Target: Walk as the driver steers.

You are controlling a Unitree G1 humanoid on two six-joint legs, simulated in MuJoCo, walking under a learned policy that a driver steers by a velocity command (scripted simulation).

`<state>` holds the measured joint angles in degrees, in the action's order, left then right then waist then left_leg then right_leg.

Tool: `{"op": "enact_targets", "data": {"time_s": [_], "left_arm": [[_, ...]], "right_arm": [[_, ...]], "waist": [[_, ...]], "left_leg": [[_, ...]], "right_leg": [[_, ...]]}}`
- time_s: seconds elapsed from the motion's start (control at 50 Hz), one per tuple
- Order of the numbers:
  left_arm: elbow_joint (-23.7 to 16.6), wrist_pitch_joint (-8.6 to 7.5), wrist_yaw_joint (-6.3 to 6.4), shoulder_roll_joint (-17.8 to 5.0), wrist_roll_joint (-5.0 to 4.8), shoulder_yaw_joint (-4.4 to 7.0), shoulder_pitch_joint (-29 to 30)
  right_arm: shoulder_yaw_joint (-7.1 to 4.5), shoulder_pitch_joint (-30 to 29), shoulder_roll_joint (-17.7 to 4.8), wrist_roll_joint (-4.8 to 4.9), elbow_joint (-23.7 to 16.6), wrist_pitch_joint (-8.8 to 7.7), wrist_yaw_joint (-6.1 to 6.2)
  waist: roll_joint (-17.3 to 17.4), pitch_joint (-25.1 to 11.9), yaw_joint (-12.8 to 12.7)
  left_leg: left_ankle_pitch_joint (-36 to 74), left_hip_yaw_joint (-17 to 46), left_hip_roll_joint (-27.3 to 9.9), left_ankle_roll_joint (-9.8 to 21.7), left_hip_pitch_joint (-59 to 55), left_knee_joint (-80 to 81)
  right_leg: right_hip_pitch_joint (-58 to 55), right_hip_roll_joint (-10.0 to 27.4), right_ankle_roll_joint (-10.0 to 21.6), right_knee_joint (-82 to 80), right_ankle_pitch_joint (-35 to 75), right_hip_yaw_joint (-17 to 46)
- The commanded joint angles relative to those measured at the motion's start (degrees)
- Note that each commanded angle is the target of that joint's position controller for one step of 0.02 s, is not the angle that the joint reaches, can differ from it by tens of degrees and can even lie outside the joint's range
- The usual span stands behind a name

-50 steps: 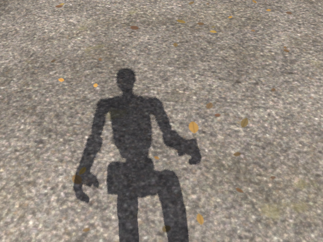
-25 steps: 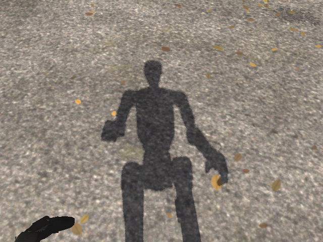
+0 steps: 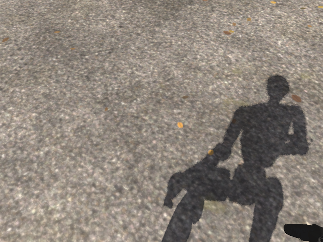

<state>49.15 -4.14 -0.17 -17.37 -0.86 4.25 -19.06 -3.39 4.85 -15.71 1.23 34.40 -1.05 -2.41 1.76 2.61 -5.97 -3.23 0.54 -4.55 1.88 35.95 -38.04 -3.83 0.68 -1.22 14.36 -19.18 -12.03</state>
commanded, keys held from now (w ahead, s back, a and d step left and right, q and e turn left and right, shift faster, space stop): e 1.00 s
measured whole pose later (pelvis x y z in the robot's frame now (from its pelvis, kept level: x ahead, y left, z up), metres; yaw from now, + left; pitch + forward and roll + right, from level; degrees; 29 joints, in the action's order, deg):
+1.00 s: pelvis +0.20 +0.00 +0.00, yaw -29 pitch +2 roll +1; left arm 38.7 2.6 1.7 -18.4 -0.9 4.7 -8.3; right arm -4.7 4.6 -16.9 0.6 46.4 -0.6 0.8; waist -0.8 2.1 -1.0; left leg -16.9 5.1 2.2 -3.6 19.0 -32.9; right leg 18.8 -5.3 1.4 29.5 -12.2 11.1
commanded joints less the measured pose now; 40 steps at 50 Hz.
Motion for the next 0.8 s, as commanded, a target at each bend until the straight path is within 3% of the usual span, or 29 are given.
{"op": "enact_targets", "data": {"time_s": [0.02,0.04,0.06,0.08,0.1,0.12,0.14,0.16,0.18,0.22,0.26,0.3,0.38,0.46,0.52,0.54,0.56,0.58,0.6,0.62,0.64,0.66,0.68,0.72,0.8], "left_arm": [[-1.5,0.43,0.19,-11.4,-1.21,2.3,0.8],[-1.3,0.69,0.29,-11.5,-1.55,2.05,1.7],[-1.1,0.42,0.31,-9.9,-1.27,1.28,1.3],[-3.1,-0.29,-0.25,-4.2,1.79,-0.86,-0.5],[-1.3,-0.66,-0.95,-2.9,0.38,-2.02,-7.3],[-0.3,-0.38,-0.89,-9.6,-1.58,0.12,-2.7],[-2.3,0.03,-0.76,-8.6,-2.44,0.04,1.8],[-1.6,0.79,-0.04,-6.6,-1.67,-0.21,2.5],[-0.9,1.96,0.64,-6.2,-0.76,0.07,1.6],[0.5,4.22,1.52,-4.4,-0.37,0.15,-2.6],[-0.7,5.35,2.25,-4.2,-0.12,0.56,-1.9],[-2.7,5.81,2.31,-3.9,0.28,0.6,1.4],[-5.8,6.31,1.03,-3.6,0.37,0.54,6.8],[-8.6,7.08,-0.32,-4.6,0.37,1.17,9.2],[-8.8,7.13,-1.03,-4.5,0.41,1.71,6.7],[-8.5,6.9,-0.56,-6.7,0.78,2.59,4.8],[-9.2,6.53,0.61,-14.2,0.96,4.51,2.6],[-10.3,5.71,0.43,-16.1,2.39,4.39,2.3],[-10.4,4.39,-0.29,-13.4,2.53,3.66,1.5],[-10.5,3.41,-0.22,-12.4,1.98,3.39,3.7],[-10.9,3.15,0.14,-11.0,0.83,3.18,6.6],[-11.4,3.4,0.69,-9.3,-0.12,2.61,9.0],[-11.8,3.73,1.17,-8.8,-0.03,2.29,9.6],[-12.3,4.11,1.71,-9.0,0.44,2.36,9.4],[-12.7,4.81,2.5,-10.4,0.16,2.91,8.9]], "right_arm": [[-1.41,-1.7,-4.2,-1.06,-5.1,-1.49,-0.38],[-2.58,5.6,-6.3,-1.55,-2.9,-1.74,-0.16],[-3.69,12.3,-9.2,-2.08,-0.8,-1.69,0.66],[-4.38,18.9,-14.8,-3.61,0.4,-1.26,2.04],[-3.28,17.5,-14.1,-3.87,-0.9,-1.13,1.97],[-2.8,16.3,-10.9,-3.13,-1.1,-0.84,1.55],[-2.17,12.6,-9.4,-2.34,-0.1,-1.15,1.39],[-1.57,9.1,-7.3,-1.65,0.9,-1.61,1.29],[-1.2,6.0,-5.6,-1.49,1.3,-1.93,1.25],[-1.2,2.0,-5.1,-2.96,2.0,-2.63,1.28],[-1.46,-0.9,-5.7,-3.36,2.6,-3.08,1.9],[-1.79,-0.7,-6.4,-3.07,3.8,-2.8,2.94],[-2.25,-0.2,-7.6,-2.56,5.6,-1.2,4.41],[-2.97,0.5,-9.3,-1.22,7.1,0.37,4.27],[-3.27,0.1,-9.5,0.44,8.1,1.1,4.3],[-3.07,3.7,-7.9,0.22,9.7,1.22,4.14],[-2.45,4.2,-5.6,-2.08,8.6,1.02,3.92],[-1.91,-0.9,-4.6,-2.95,5.6,1.08,4.22],[-2.51,-3.1,-6.9,-2.24,5.8,1.25,4.19],[-2.59,-3.3,-6.6,-1.0,5.9,1.35,4.26],[-2.76,-2.3,-6.6,-1.01,7.0,1.47,4.75],[-3.19,-2.3,-7.7,-1.49,7.3,1.6,5.23],[-3.27,-2.1,-7.6,-1.54,7.5,1.58,5.26],[-3.1,-0.9,-6.5,-1.12,7.9,1.4,5.14],[-2.49,-2.6,-5.2,-0.99,7.9,1.23,4.99]], "waist": [[-6.6,-0.2,4.6],[-6.3,-4.5,9.2],[-5.4,-8.9,12.7],[7.1,-18.6,12.5],[13.2,-31.9,10.4],[4.0,-29.6,13.1],[4.4,-19.9,11.1],[1.7,-13.6,8.6],[2.6,-10.6,6.4],[4.1,-9.4,3.2],[5.1,-7.9,2.3],[4.8,-6.9,3.2],[4.2,-5.7,5.1],[4.2,-5.1,5.9],[3.4,-5.6,3.9],[-0.8,-6.2,3.9],[-15.8,-7.2,5.1],[-21.7,-8.4,3.4],[-12.3,-11.7,1.5],[-10.0,-10.6,3.0],[-6.9,-9.5,4.5],[-6.9,-8.8,5.4],[-8.1,-9.3,6.1],[-8.2,-10.5,6.5],[-8.7,-10.0,5.3]], "left_leg": [[-4.5,-3.5,4.8,2.9,-8.2,5.3],[0.6,-4.3,6.7,4.5,-18.5,9.9],[12.6,-2.7,5.2,5.9,-32.3,11.6],[43.3,13.1,-10.9,11.3,-53.6,4.2],[47.5,31.7,-24.1,21.5,-62.2,7.7],[45.2,23.7,-20.2,18.8,-54.9,9.5],[40.3,16.0,-17.0,15.9,-48.2,11.0],[34.0,11.6,-13.8,13.3,-40.0,13.9],[29.2,8.4,-12.1,12.1,-32.9,16.7],[26.4,3.1,-10.9,12.2,-22.3,21.4],[23.4,-0.1,-11.3,12.7,-19.7,23.4],[17.1,-2.1,-11.8,12.3,-20.7,24.5],[6.9,-4.0,-13.0,12.0,-23.2,25.4],[6.7,-3.8,-15.6,10.8,-27.8,21.5],[7.1,-6.3,-14.0,6.3,-28.4,13.3],[2.3,-8.7,-10.6,2.5,-26.5,6.6],[-12.8,-13.8,-3.5,-3.1,-14.7,-10.2],[-37.2,-7.6,5.6,-6.5,-0.2,-23.9],[-37.0,0.6,4.8,-5.8,1.4,-31.3],[-32.0,2.2,3.8,-4.7,2.8,-32.0],[-27.4,2.9,2.8,-4.5,3.5,-29.9],[-24.1,3.6,2.2,-4.6,3.1,-27.8],[-21.8,3.4,2.8,-4.9,0.4,-27.7],[-19.0,3.4,4.1,-5.6,-1.2,-24.5],[-16.7,4.2,5.1,-7.0,-3.8,-13.0]], "right_leg": [[1.0,15.0,8.7,4.6,51.8,5.9],[2.1,13.1,7.1,12.9,57.0,4.7],[9.3,10.4,4.7,22.8,51.8,3.9],[26.5,4.4,1.2,43.8,10.7,4.3],[35.5,-2.3,-1.1,60.4,-22.5,14.9],[36.0,0.4,-1.0,62.2,-20.3,20.9],[40.0,2.6,-0.9,59.4,-17.7,18.5],[39.8,4.6,-1.6,55.0,-13.9,17.0],[36.5,5.9,-2.3,52.2,-10.6,16.3],[27.5,5.1,-4.0,51.8,-4.8,14.7],[28.0,4.8,-4.7,49.2,-2.2,14.2],[30.0,5.9,-4.3,44.5,1.8,14.3],[29.8,6.2,-3.1,36.0,5.5,12.7],[29.5,5.2,-1.1,29.9,0.9,10.4],[22.4,2.2,2.1,17.4,7.3,7.4],[17.4,1.7,4.2,11.4,17.3,10.0],[8.5,13.0,9.3,9.1,42.6,26.2],[4.7,22.1,21.5,7.2,49.5,42.0],[3.9,20.7,22.5,6.6,47.0,39.2],[4.6,17.7,19.6,7.0,43.0,34.3],[5.5,15.0,16.5,7.3,38.5,31.2],[6.8,14.1,14.9,6.9,36.5,30.1],[8.7,13.0,14.5,6.7,37.2,29.2],[8.4,11.8,14.5,6.6,37.6,28.5],[8.9,10.7,14.3,6.7,30.4,30.3]]}}
Keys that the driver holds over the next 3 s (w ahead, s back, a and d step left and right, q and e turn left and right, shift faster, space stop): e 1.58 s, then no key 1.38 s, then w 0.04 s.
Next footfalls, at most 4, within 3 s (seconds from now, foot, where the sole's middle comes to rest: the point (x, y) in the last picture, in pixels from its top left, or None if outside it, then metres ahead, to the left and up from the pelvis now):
0.06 left None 0.21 0.13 -0.77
0.54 right None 0.21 -0.12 -0.77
1.02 left None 0.31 0.09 -0.77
1.46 right None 0.13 -0.12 -0.77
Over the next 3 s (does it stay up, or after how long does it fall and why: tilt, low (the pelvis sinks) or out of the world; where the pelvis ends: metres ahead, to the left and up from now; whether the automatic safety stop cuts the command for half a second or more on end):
stays up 0.23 -0.01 0.01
